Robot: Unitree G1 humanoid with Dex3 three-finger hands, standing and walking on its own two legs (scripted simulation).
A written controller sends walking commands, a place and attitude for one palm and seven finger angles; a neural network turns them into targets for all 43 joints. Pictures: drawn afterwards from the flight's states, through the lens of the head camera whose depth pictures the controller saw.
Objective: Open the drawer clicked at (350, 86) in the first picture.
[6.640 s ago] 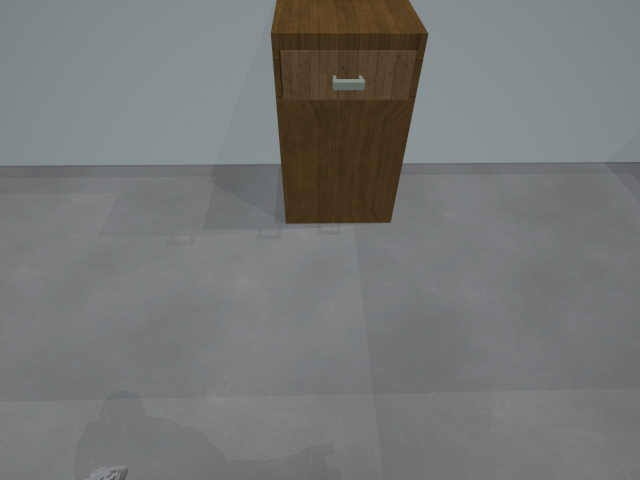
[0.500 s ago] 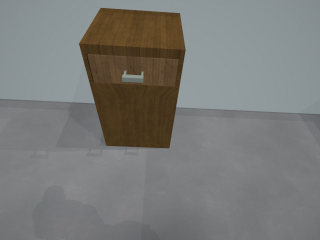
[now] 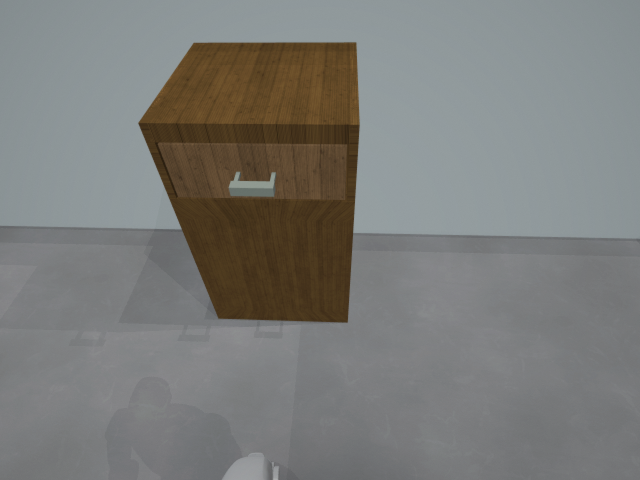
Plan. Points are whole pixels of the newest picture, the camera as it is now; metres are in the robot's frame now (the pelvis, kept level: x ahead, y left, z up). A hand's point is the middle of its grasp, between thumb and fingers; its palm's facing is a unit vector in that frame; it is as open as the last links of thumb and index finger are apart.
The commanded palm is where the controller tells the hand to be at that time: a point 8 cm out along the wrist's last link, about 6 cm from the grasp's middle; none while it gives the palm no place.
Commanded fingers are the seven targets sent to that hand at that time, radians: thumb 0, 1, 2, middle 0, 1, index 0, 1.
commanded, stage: take the last steps up to it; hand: left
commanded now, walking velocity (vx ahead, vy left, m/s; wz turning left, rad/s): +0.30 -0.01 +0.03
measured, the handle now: (254, 182) +0.75 +0.21 -0.10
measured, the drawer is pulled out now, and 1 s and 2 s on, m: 0.00 0.00 0.00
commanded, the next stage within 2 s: come to a stop and stand still in 0.42 s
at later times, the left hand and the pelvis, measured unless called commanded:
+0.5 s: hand (193, 428) +0.23 +0.22 -0.17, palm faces +0.05 -0.98 -0.19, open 7.3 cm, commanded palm none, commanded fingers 0.00 0.90 0.90 -0.20 -0.30 -0.20 -0.30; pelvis +0.18 +0.04 +0.00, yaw -1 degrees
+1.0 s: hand (204, 394) +0.29 +0.23 -0.19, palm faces +0.06 -0.97 -0.22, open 7.3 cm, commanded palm none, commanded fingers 0.00 0.90 0.90 -0.20 -0.30 -0.20 -0.30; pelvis +0.20 +0.04 -0.02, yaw +1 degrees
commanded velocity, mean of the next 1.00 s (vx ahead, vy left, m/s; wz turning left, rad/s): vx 0.02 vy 0.02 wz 0.00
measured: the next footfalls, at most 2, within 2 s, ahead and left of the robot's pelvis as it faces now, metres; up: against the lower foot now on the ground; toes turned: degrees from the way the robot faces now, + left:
left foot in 0.20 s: +0.20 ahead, +0.14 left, +0.00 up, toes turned +8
right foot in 0.62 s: +0.33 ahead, -0.11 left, +0.00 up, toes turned -8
